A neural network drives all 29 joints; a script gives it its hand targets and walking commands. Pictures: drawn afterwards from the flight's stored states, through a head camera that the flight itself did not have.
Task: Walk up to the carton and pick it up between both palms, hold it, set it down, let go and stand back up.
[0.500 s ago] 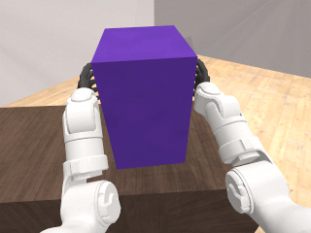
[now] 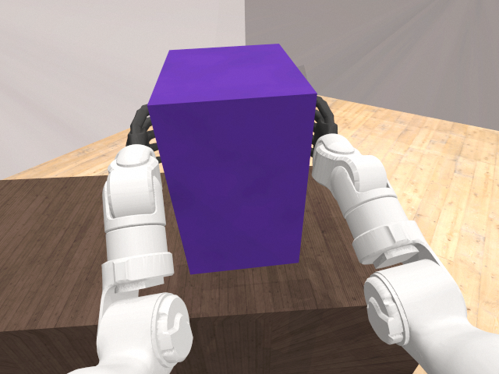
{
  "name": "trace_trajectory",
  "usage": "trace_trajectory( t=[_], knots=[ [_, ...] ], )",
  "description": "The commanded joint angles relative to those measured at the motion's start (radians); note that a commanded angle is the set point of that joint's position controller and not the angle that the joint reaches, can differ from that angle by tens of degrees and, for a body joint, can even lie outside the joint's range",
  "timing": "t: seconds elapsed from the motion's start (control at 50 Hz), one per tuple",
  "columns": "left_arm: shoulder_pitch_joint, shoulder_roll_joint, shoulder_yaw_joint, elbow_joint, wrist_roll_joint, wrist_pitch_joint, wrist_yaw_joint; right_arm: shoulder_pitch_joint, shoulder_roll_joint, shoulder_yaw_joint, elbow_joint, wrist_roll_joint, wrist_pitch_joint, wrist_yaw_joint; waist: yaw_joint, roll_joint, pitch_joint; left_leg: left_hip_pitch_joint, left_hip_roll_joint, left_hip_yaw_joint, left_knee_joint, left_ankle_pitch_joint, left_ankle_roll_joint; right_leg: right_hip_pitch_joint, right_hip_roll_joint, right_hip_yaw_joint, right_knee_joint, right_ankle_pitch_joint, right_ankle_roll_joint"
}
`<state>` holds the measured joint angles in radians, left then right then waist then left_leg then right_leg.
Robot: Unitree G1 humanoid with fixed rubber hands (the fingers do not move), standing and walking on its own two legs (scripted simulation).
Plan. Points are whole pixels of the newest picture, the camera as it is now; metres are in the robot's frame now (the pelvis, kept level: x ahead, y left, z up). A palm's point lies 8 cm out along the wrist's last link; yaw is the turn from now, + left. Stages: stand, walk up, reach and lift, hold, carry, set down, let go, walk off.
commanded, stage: set down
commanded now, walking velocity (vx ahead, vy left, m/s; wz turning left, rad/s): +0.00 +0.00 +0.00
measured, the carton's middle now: (235, 158) +0.40 +0.01 +0.23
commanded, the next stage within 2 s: none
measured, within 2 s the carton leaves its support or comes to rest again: neither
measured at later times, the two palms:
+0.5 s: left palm (152, 181) +0.39 +0.15 +0.19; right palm (311, 184) +0.38 -0.12 +0.17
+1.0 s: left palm (154, 185) +0.40 +0.15 +0.18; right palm (309, 185) +0.39 -0.12 +0.17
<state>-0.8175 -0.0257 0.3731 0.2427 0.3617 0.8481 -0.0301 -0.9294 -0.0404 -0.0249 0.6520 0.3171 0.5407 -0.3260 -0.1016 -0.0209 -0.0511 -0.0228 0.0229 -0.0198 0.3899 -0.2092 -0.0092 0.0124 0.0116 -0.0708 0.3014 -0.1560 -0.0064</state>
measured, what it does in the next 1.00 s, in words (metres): stands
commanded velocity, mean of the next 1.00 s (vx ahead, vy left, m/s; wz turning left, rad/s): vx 0.00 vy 0.00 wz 0.00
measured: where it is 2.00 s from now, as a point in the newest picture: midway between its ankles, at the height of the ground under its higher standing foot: outside the picture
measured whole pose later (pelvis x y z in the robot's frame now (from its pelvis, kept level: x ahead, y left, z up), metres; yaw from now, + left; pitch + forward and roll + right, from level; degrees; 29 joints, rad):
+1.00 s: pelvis +0.01 +0.02 +0.00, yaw +1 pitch -8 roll -1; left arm -0.75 -0.09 0.34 0.40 0.40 0.46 0.00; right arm -0.74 0.07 -0.25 0.76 0.00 0.02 -0.17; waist -0.07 -0.07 0.09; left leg -0.01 0.00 -0.02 0.36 -0.20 0.01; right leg 0.05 -0.01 -0.07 0.23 -0.13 0.01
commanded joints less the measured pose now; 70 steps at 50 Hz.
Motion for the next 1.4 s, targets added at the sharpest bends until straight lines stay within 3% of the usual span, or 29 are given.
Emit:
trace_trajectory(
  t=[0.0, 0.12, 0.2, 0.32, 0.4, 0.42, 0.52, 0.62, 0.68, 0.76, 0.92, 1.08, 1.26, 1.38],
  knots=[
    [-0.895, -0.558, -0.454, -0.003, -0.206, -0.171, -0.127, -0.907, 0.671, 0.237, -0.285, 0.01, -0.169, 0.149, -0.007, 0.031, -0.358, 0.031, -0.068, 0.024, -0.079, 0.127, -0.005, 0.062, 0.048, -0.011, -0.043, 0.085, 0.07],
    [-0.697, -0.422, -0.225, 0.217, -0.04, -0.258, -0.201, -0.69, 0.53, 0.006, -0.018, -0.218, -0.313, 0.188, -0.021, -0.003, -0.152, 0.027, -0.064, 0.066, -0.161, 0.01, 0.025, 0.092, 0.018, -0.039, -0.089, -0.031, 0.057],
    [-0.609, -0.407, -0.188, 0.206, 0.008, -0.276, -0.236, -0.619, 0.468, -0.031, -0.007, -0.276, -0.402, 0.213, -0.017, 0.012, -0.114, 0.059, -0.06, 0.083, -0.157, 0.11, 0.014, 0.138, 0.015, -0.06, -0.089, 0.026, 0.048],
    [-0.575, -0.512, -0.356, 0.059, -0.042, -0.333, -0.202, -0.687, 0.483, 0.108, -0.225, -0.235, -0.575, 0.217, -0.015, 0.076, -0.316, 0.221, -0.063, 0.083, -0.019, 0.53, -0.048, 0.19, 0.046, -0.099, -0.052, 0.313, 0.039],
    [-0.597, -0.57, -0.517, -0.05, -0.112, -0.377, -0.154, -0.713, 0.503, 0.23, -0.33, -0.196, -0.628, 0.212, -0.022, 0.107, -0.439, 0.265, -0.059, 0.058, 0.035, 0.659, -0.071, 0.198, 0.051, -0.099, -0.021, 0.43, 0.042],
    [-0.533, -0.614, -0.542, -0.069, -0.102, -0.365, -0.147, -0.699, 0.536, 0.285, -0.358, -0.192, -0.633, 0.203, -0.016, 0.083, -0.411, 0.259, -0.051, 0.061, 0.04, 0.681, -0.062, 0.219, 0.039, -0.086, -0.03, 0.462, 0.036],
    [-0.534, -0.593, -0.603, -0.093, -0.148, -0.369, -0.124, -0.652, 0.537, 0.31, -0.386, -0.184, -0.608, 0.199, -0.029, 0.064, -0.449, 0.178, -0.056, 0.037, 0.018, 0.54, -0.05, 0.235, 0.024, -0.069, -0.013, 0.464, 0.05],
    [-0.49, -0.547, -0.503, 0.041, -0.1, -0.343, -0.135, -0.573, 0.509, 0.207, -0.256, -0.24, -0.565, 0.214, -0.015, 0.021, -0.277, 0.067, -0.057, 0.053, -0.075, 0.238, -0.012, 0.186, 0.014, -0.071, -0.04, 0.259, 0.058],
    [-0.472, -0.535, -0.424, 0.11, -0.069, -0.329, -0.15, -0.555, 0.493, 0.14, -0.189, -0.267, -0.553, 0.229, 0.003, 0.017, -0.202, 0.038, -0.051, 0.063, -0.115, 0.156, -0.002, 0.153, 0.014, -0.078, -0.055, 0.153, 0.055],
    [-0.481, -0.551, -0.391, 0.142, -0.059, -0.335, -0.158, -0.592, 0.476, 0.098, -0.181, -0.283, -0.573, 0.244, 0.014, 0.033, -0.229, 0.084, -0.044, 0.073, -0.098, 0.226, -0.021, 0.137, 0.024, -0.091, -0.063, 0.145, 0.043],
    [-0.539, -0.604, -0.455, 0.132, -0.092, -0.435, -0.127, -0.614, 0.485, 0.086, -0.172, -0.323, -0.645, 0.263, -0.001, 0.058, -0.372, 0.225, -0.028, 0.072, -0.032, 0.435, -0.075, 0.095, 0.044, -0.107, -0.062, 0.235, 0.028],
    [-0.529, -0.575, -0.422, 0.21, -0.084, -0.486, -0.119, -0.527, 0.501, 0.029, -0.045, -0.368, -0.647, 0.274, 0.002, 0.059, -0.287, 0.148, -0.037, 0.077, -0.062, 0.365, -0.068, 0.107, 0.028, -0.093, -0.061, 0.23, 0.039],
    [-0.553, -0.599, -0.423, 0.227, -0.098, -0.555, -0.109, -0.564, 0.558, 0.083, -0.067, -0.368, -0.674, 0.278, 0.031, 0.034, -0.406, 0.086, -0.051, 0.083, -0.052, 0.407, -0.055, 0.211, 0.024, -0.067, -0.021, 0.423, 0.05],
    [-0.551, -0.575, -0.389, 0.28, -0.094, -0.585, -0.111, -0.522, 0.589, 0.067, -0.026, -0.399, -0.662, 0.278, 0.035, 0.008, -0.381, 0.013, -0.057, 0.087, -0.083, 0.309, -0.033, 0.243, 0.01, -0.048, -0.012, 0.453, 0.065]
  ],
)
